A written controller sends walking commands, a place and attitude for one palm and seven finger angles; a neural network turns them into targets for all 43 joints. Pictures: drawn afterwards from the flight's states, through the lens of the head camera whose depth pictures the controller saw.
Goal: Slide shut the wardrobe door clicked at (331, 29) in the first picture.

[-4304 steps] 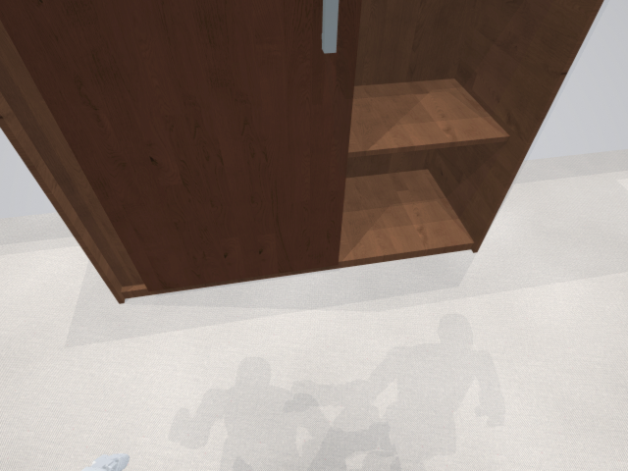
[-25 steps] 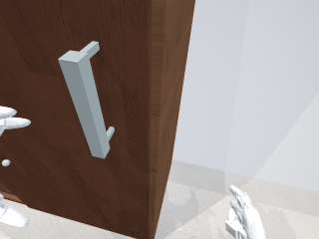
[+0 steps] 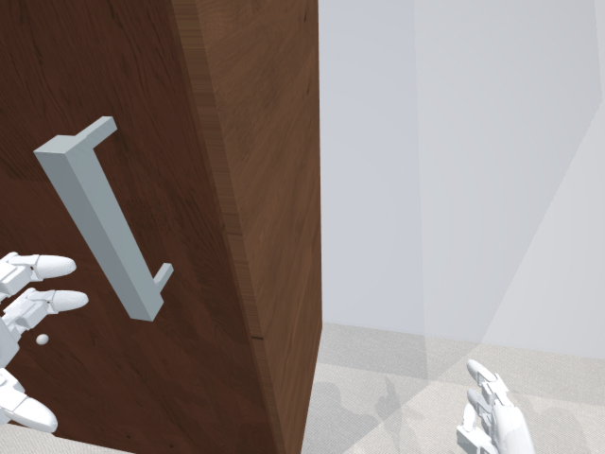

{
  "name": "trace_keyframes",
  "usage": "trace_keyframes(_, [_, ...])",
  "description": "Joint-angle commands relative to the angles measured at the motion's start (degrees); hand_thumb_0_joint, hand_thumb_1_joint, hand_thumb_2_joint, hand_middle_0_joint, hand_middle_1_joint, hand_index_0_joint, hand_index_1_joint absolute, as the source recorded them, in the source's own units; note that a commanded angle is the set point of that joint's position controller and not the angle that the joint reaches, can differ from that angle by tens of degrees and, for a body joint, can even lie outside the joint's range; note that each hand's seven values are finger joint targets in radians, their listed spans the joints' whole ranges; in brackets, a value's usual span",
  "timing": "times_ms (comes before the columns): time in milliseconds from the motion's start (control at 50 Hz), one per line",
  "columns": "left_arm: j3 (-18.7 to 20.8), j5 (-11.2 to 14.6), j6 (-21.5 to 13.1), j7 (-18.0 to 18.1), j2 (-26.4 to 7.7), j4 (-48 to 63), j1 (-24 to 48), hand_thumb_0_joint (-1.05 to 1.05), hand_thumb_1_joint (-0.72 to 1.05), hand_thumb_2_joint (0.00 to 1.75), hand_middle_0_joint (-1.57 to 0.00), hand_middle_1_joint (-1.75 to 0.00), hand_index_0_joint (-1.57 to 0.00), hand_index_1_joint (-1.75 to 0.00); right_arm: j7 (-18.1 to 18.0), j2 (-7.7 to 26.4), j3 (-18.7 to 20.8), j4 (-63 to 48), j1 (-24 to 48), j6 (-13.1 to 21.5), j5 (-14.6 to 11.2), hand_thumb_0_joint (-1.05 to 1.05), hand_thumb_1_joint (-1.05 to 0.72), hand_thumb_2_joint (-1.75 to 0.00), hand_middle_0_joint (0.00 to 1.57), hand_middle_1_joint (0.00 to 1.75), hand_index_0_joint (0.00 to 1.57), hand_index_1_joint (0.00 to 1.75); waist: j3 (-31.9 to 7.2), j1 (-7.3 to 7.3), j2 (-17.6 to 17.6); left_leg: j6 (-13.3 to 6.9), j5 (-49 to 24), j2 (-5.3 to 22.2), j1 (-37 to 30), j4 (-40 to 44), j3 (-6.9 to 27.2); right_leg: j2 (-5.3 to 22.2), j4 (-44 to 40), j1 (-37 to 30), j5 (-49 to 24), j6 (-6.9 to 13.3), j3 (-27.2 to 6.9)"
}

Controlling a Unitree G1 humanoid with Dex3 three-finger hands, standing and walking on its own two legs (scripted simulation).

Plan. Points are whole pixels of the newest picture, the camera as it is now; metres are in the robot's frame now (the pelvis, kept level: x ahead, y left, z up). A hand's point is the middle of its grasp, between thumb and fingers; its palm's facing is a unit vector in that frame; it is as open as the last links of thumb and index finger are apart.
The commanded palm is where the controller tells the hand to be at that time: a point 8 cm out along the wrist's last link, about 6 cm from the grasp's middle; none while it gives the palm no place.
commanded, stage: draw the hand back to the body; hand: left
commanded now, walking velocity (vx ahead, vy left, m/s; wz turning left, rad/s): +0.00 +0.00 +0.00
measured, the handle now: (126, 226) +0.25 +0.22 +0.25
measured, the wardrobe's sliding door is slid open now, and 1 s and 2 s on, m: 0.00 0.00 0.00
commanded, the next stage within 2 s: step back with the hand held close in 1.08 s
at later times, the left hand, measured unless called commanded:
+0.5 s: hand (79, 308) +0.21 +0.29 +0.15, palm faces +0.45 -0.79 -0.43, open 10.7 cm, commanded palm +0.15 +0.33 +0.18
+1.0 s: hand (66, 311) +0.20 +0.29 +0.16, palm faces +0.44 -0.82 -0.37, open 7.5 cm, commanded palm +0.14 +0.33 +0.18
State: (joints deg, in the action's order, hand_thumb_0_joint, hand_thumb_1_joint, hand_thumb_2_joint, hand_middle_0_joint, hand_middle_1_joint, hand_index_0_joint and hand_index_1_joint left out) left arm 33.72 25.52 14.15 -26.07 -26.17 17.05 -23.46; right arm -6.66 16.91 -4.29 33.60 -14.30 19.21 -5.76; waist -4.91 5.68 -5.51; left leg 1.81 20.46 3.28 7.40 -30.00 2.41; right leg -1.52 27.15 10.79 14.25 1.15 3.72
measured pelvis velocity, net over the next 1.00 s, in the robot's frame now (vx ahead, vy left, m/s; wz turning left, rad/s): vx -0.01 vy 0.04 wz -0.03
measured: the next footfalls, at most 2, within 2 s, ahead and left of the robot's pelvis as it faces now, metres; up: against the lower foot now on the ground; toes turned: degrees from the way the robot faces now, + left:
none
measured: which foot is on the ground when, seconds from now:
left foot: down 0.00-1.00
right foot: down 0.00-1.00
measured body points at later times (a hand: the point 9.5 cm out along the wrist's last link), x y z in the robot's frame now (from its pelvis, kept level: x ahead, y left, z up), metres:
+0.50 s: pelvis +0.02 +0.03 +0.00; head +0.01 +0.01 +0.45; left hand +0.18 +0.33 +0.18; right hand +0.18 -0.20 -0.09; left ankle -0.04 +0.14 -0.74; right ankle +0.01 -0.11 -0.74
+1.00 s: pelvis -0.01 +0.04 +0.00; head -0.03 +0.02 +0.45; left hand +0.17 +0.33 +0.18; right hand +0.17 -0.18 -0.08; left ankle -0.04 +0.14 -0.74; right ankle +0.01 -0.11 -0.74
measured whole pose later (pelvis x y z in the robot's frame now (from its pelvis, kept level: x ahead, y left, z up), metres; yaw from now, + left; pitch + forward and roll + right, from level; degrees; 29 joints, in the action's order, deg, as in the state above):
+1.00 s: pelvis -0.01 +0.04 +0.00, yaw -2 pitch -4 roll +0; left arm 18.2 2.4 -5.2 6.6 -18.7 21.2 -22.7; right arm -3.3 11.8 -1.1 35.8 -12.5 7.9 1.0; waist 1.5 4.6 -3.0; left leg -1.0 17.9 -0.7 4.1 -26.1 -0.7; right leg 2.2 25.5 9.2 12.2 -1.9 0.4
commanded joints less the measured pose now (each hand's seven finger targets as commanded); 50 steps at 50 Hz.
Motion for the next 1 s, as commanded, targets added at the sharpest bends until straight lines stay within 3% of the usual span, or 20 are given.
trace_keyframes(0, [8.28,-11.73,-11.61,15.35,-20.77,23.63,4.74,0.00,-0.33,0.31,-0.24,-1.02,-0.24,-1.02,1.78,3.11,5.31,-11.11,7.59,4.57,3.78,0.00,-0.90,-0.90,0.20,0.30,0.20,0.30,4.57,1.18,-0.57,-2.41,-13.36,-3.91,8.91,2.80,-3.47,0.92,-8.13,-2.85,-3.40,-1.25,-3.40])
trace_keyframes(20, [2.71,-12.76,-14.37,21.12,-11.20,20.21,-0.25,0.00,-0.30,0.32,-0.24,-1.00,-0.24,-1.00,2.00,3.19,5.24,-9.37,8.40,4.96,4.65,0.00,-0.90,-0.90,0.20,0.30,0.20,0.30,5.88,0.02,0.39,-1.93,-12.49,-3.32,9.87,1.91,-4.76,1.60,-8.15,-1.92,-2.73,-0.37,-3.33])
trace_keyframes(40, [0.42,-13.25,-15.35,23.55,-7.12,16.90,-5.48,0.00,-0.26,0.34,-0.24,-0.98,-0.24,-0.98,2.07,2.88,5.28,-8.65,7.55,4.33,4.56,0.00,-0.90,-0.90,0.20,0.30,0.20,0.30,7.38,-0.39,4.18,-1.96,-11.77,-3.01,9.48,1.27,-4.99,1.67,-7.96,-0.67,-3.00,-0.37,-3.08])
trace_keyframes(80, [2.63,-15.82,-18.64,27.69,-10.35,21.30,-5.86,0.00,-0.19,0.37,-0.24,-0.94,-0.24,-0.94,2.09,2.40,6.23,-8.18,7.28,2.35,4.72,0.00,-0.90,-0.90,0.20,0.30,0.20,0.30,2.97,-0.04,1.69,-2.52,-11.66,-3.33,7.32,0.35,-5.66,2.63,-8.08,-2.40,-3.96,-0.48,-5.16])
trace_keyframes(100, [3.90,-16.68,-20.16,29.41,-11.94,21.95,-5.94,0.00,-0.15,0.39,-0.24,-0.92,-0.24,-0.92,1.70,2.36,6.77,-7.41,7.06,1.81,4.83,0.00,-0.90,-0.90,0.20,0.30,0.20,0.30,1.55,0.01,2.34,-2.69,-11.58,-3.45,6.92,0.48,-5.58,2.91,-8.08,-3.38,-4.07,-0.55,-5.88])
trace_keyframes(120, [3.29,-17.55,-21.51,30.70,-11.70,23.42,-4.92,0.00,-0.12,0.41,-0.24,-0.89,-0.24,-0.89,1.70,2.36,6.93,-7.72,6.97,1.57,5.04,0.00,-0.90,-0.90,0.20,0.30,0.20,0.30,-0.79,-0.08,0.87,-2.79,-11.94,-3.46,6.43,0.77,-5.45,3.37,-7.37,-4.60,-4.39,-0.44,-6.08])
trace_keyframes(200, [-1.05,-19.96,-24.03,33.50,-7.58,19.75,-4.95,0.00,0.03,0.48,-0.23,-0.81,-0.23,-0.81,0.95,2.07,7.75,-5.83,5.94,0.01,5.28,0.00,-0.90,-0.90,0.20,0.30,0.20,0.30,-0.82,-1.42,0.83,-3.56,-13.10,-3.48,3.12,2.01,-5.67,3.20,-5.93,-3.65,-7.07,-0.69,-5.14])
trace_keyframes(280, [-4.09,-21.30,-24.85,34.20,-5.05,15.92,-4.20,0.00,0.17,0.55,-0.22,-0.73,-0.22,-0.73,0.72,2.42,8.12,-5.40,6.38,-1.99,5.48,0.00,-0.90,-0.90,0.20,0.30,0.20,0.30,0.75,-1.66,7.30,-4.15,-15.89,-2.95,2.28,3.24,-5.16,2.92,-3.97,-3.16,-10.37,-1.04,-3.10])
trace_keyframes(380, [-7.02,-22.76,-25.02,34.23,-3.96,17.79,-2.44,0.00,0.36,0.64,-0.22,-0.62,-0.22,-0.62,1.08,2.49,7.79,-5.86,6.92,-3.51,5.85,0.00,-0.90,-0.90,0.20,0.30,0.20,0.30,-1.06,-1.00,5.31,-3.74,-23.65,-2.45,0.29,4.40,-4.31,2.97,-1.20,-4.83,-16.05,-0.81,-2.04])
trace_keyframes(480, [-7.45,-23.33,-24.28,34.31,-4.29,19.77,-0.29,0.00,0.54,0.73,-0.21,-0.51,-0.21,-0.51,1.70,2.16,6.93,-6.16,6.77,-4.40,6.30,0.00,-0.90,-0.90,0.20,0.30,0.20,0.30,-0.46,-0.61,1.52,-1.53,-31.60,-1.70,-0.15,5.43,-3.03,2.77,-0.29,-5.90,-17.56,-0.43,-1.34])
trace_keyframes(540, [-8.52,-23.69,-24.00,34.44,-3.62,19.02,3.05,0.00,0.65,0.78,-0.21,-0.45,-0.21,-0.45,1.81,2.19,6.77,-5.92,6.26,-4.97,6.35,0.00,-0.90,-0.90,0.20,0.30,0.20,0.30,1.87,-1.32,0.47,-0.56,-32.29,-1.54,-0.11,5.74,-2.88,2.60,-0.57,-4.48,-16.50,-0.35,-1.20])
trace_keyframes(580, [-9.37,-23.64,-23.53,34.36,-2.98,17.66,5.93,0.00,0.72,0.81,-0.21,-0.41,-0.21,-0.41,1.96,2.32,6.50,-5.65,6.29,-5.57,6.35,0.00,-0.90,-0.90,0.20,0.30,0.20,0.30,3.29,-1.76,0.68,-0.02,-29.68,-1.52,0.70,6.45,-2.56,2.43,-1.11,-3.66,-13.96,-0.29,-0.99])
trace_keyframes(660, [-9.34,-23.42,-23.23,34.30,-2.95,15.80,8.96,0.00,0.86,0.88,-0.20,-0.32,-0.20,-0.32,2.05,2.29,6.34,-5.65,6.57,-6.73,6.39,0.00,-0.90,-0.90,0.20,0.30,0.20,0.30,2.61,-1.85,1.53,0.41,-27.80,-1.53,0.53,7.38,-1.95,2.25,-1.22,-4.07,-11.92,-0.10,-0.62])
trace_keyframes(680, [-9.89,-23.41,-23.11,34.15,-2.47,15.72,9.89,0.00,0.90,0.90,-0.20,-0.30,-0.20,-0.30,2.18,2.31,6.34,-5.65,6.86,-7.07,6.37,0.00,-0.90,-0.90,0.20,0.30,0.20,0.30,2.04,-1.95,0.15,0.48,-27.35,-1.51,0.26,7.42,-2.14,2.32,-1.35,-4.18,-11.63,-0.12,-0.80])
trace_keyframes(740, [-9.18,-23.19,-23.53,34.03,-3.07,17.75,8.68,0.00,0.90,0.90,-0.20,-0.30,-0.20,-0.30,2.50,2.01,6.24,-6.18,7.23,-7.44,6.50,0.00,-0.90,-0.90,0.20,0.30,0.20,0.30,0.15,-1.40,-1.71,1.07,-27.20,-1.39,-0.41,8.10,-1.55,2.33,-1.24,-5.29,-11.04,0.02,-0.88])
trace_keyframes(780, [-9.03,-22.97,-23.37,33.88,-2.96,17.23,7.27,0.00,0.90,0.90,-0.20,-0.30,-0.20,-0.30,2.71,1.92,6.16,-6.30,7.58,-7.71,6.66,0.00,-0.90,-0.90,0.20,0.30,0.20,0.30,-0.20,-1.23,0.29,1.07,-26.04,-1.42,0.45,8.32,-1.51,2.19,-1.61,-6.24,-11.21,0.03,-0.87])
trace_keyframes(980, [-9.72,-22.90,-23.42,33.49,-2.58,15.42,6.48,0.00,0.90,0.90,-0.20,-0.30,-0.20,-0.30,2.67,2.08,6.11,-6.64,8.87,-7.91,6.59,0.00,-0.90,-0.90,0.20,0.30,0.20,0.30,3.55,-1.29,1.42,-0.67,-14.89,-2.17,3.00,10.20,-2.40,1.65,-4.81,-5.79,-6.41,-0.06,-1.32])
